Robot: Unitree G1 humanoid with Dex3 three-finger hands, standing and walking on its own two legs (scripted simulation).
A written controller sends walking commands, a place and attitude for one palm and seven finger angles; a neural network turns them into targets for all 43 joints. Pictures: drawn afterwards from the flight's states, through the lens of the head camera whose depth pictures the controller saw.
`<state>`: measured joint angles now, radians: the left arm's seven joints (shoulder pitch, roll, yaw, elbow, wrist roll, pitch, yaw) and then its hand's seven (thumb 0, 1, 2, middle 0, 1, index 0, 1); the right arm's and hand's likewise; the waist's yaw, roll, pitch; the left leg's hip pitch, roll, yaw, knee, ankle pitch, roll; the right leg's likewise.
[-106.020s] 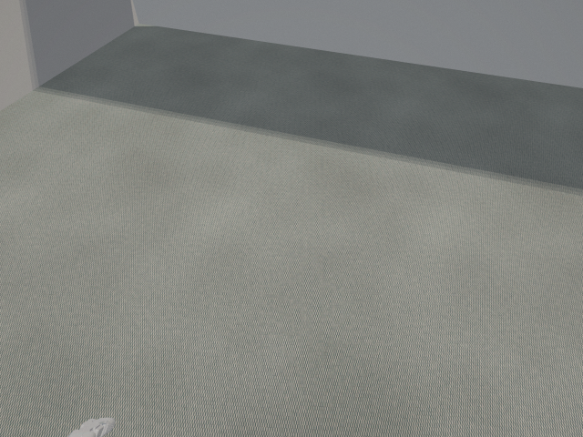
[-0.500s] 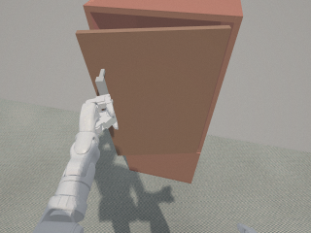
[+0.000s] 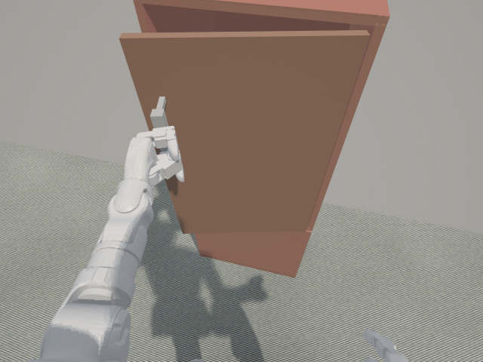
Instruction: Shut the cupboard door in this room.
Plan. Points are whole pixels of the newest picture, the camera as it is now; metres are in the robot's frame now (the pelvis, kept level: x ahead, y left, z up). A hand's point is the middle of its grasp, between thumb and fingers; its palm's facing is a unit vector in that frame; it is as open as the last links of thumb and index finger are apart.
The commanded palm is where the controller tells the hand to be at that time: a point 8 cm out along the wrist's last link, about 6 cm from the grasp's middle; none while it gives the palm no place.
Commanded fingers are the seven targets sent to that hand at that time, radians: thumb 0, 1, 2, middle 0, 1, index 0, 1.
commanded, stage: push the door shut along its arc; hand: left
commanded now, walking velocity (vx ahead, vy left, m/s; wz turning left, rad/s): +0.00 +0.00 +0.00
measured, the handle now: (167, 135) +0.49 +0.14 +0.10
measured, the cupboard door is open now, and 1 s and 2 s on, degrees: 15 2 0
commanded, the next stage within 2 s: pull the fist back off the door in 1.38 s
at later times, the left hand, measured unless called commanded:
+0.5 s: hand (193, 138) +0.48 +0.09 +0.11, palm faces -0.16 -0.99 -0.02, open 3.1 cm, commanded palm +0.47 +0.14 +0.11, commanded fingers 0.00 0.90 0.90 -1.30 -1.50 -1.30 -1.50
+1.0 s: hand (213, 116) +0.53 +0.06 +0.12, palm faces -0.29 -0.96 -0.01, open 3.1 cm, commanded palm +0.53 +0.11 +0.11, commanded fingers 0.00 0.90 0.90 -1.30 -1.50 -1.30 -1.50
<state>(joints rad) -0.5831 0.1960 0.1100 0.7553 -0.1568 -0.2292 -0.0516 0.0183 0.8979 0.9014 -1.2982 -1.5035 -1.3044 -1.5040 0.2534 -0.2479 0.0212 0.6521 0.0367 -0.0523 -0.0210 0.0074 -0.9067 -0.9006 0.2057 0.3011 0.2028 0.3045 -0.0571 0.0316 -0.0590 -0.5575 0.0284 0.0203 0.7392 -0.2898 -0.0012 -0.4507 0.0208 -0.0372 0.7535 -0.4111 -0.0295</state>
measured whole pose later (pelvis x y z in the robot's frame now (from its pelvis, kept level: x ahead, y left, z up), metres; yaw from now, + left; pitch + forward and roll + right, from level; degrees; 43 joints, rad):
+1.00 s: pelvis +0.00 +0.01 -0.02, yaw -1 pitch +18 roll -1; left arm -1.15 0.41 0.25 1.29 -0.09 -0.27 -0.26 0.02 0.90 0.90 -1.30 -1.50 -1.30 -1.50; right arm 0.42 -0.28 0.01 0.69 0.00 -0.05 0.00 0.00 -0.91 -0.90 0.21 0.30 0.20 0.30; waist -0.23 0.06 -0.08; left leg -0.87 0.05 0.02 0.89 -0.33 0.01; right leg -0.75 0.04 -0.03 0.88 -0.44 -0.03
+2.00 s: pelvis -0.03 +0.01 -0.04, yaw -1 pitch +21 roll -2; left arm -1.31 0.31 0.27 1.40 0.03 -0.28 0.25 -0.02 0.94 0.99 -1.30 -1.50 -1.30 -1.50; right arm 0.52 -0.26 0.01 0.72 -0.08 -0.07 0.09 0.00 -0.91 -0.90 0.21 0.30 0.20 0.30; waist -0.27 0.08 -0.11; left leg -1.01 0.04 0.01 0.95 -0.31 0.02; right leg -0.89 0.04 -0.04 0.95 -0.42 -0.01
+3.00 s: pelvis +0.02 -0.02 +0.01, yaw +0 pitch +2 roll +1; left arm -0.22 0.15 0.08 0.26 -0.20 -0.06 -0.04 0.02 0.90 0.90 -1.27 -1.48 -1.28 -1.48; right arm 0.23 -0.28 0.01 0.61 0.06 0.03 -0.03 0.01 -0.91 -0.90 0.20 0.30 0.20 0.30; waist 0.00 0.07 -0.08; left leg -0.37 0.03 0.01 0.60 -0.27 -0.01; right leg -0.27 0.03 -0.04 0.64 -0.40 -0.05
